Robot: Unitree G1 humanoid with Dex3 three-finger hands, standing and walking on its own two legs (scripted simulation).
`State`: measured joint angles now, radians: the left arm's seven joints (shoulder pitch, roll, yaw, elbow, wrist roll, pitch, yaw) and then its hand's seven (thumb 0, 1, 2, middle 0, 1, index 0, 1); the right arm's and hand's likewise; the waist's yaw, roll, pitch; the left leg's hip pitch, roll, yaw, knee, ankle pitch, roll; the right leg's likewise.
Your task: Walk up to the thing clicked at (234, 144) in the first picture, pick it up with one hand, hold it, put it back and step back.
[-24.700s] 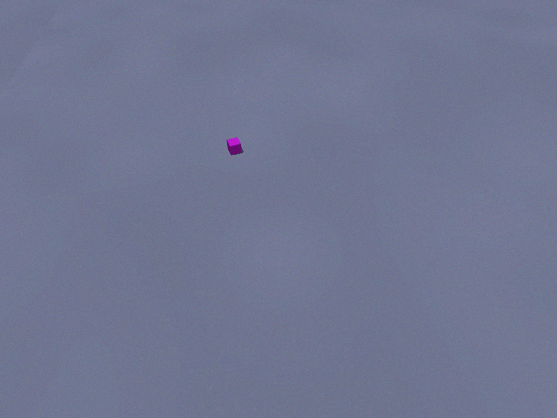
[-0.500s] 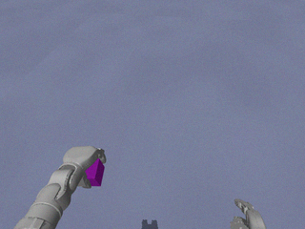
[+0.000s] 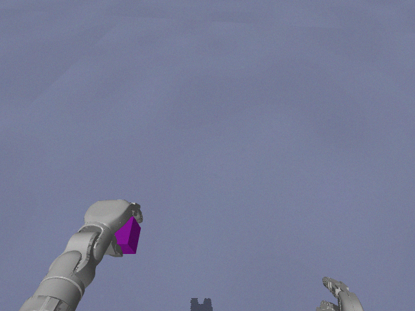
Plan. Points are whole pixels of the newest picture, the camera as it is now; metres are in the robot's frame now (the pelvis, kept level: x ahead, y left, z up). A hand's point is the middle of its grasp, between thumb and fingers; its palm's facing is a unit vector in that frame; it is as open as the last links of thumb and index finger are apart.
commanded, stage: crouch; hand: left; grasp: from above
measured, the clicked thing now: (121, 235) +0.30 +0.22 -0.08
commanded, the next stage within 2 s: lower in 1.80 s
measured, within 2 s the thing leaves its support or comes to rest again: neither
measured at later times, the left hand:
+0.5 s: hand (135, 248) +0.33 +0.23 -0.24, palm faces -0.42 +0.06 -0.91, open 9.2 cm
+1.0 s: hand (148, 261) +0.36 +0.24 -0.46, palm faces -0.44 +0.03 -0.90, open 9.2 cm
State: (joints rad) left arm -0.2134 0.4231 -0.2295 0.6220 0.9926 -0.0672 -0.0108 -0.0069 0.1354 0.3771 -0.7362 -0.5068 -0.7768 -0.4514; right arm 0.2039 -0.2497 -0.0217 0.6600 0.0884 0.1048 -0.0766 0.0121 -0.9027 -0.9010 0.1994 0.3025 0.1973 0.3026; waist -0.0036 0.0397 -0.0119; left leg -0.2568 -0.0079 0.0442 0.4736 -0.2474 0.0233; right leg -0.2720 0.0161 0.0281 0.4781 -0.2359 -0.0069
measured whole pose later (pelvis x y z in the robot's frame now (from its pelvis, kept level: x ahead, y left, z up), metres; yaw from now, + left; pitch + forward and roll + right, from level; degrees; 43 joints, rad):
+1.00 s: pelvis -0.08 +0.00 -0.31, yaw +0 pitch +38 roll -5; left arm -0.82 0.56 -0.01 1.28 1.25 -0.19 0.37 -0.01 0.14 0.40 -0.71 -0.52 -0.75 -0.47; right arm 0.19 -0.24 -0.02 0.74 -0.08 -0.05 0.05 0.01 -0.90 -0.90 0.20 0.30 0.20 0.30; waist -0.18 0.03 -0.19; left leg -1.98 0.00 -0.03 1.97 -0.66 0.04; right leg -1.94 0.00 -0.07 1.92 -0.64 -0.01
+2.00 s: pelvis -0.09 +0.00 -0.42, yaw -5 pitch +35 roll -7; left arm -0.98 0.76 0.06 1.47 1.31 -0.27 0.40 -0.01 0.11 0.40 -0.77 -0.47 -0.81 -0.42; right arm 0.18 -0.27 0.07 0.74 -0.14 -0.06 0.13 0.00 -0.92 -0.90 0.20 0.30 0.20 0.30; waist -0.25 -0.02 -0.05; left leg -2.28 0.02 -0.07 2.35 -0.69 0.04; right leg -2.22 0.01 -0.13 2.26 -0.65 -0.02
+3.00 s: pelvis -0.09 +0.00 -0.47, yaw -9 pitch +30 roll -12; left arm -0.99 0.97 0.18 1.65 1.39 -0.31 0.55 -0.01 0.11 0.41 -0.78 -0.46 -0.81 -0.41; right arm 0.15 -0.31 0.19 0.69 -0.24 -0.16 0.20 0.00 -0.91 -0.90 0.20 0.30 0.20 0.30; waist -0.35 -0.10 0.09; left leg -2.37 0.03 -0.16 2.55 -0.72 0.04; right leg -2.29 0.03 -0.21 2.40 -0.65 -0.02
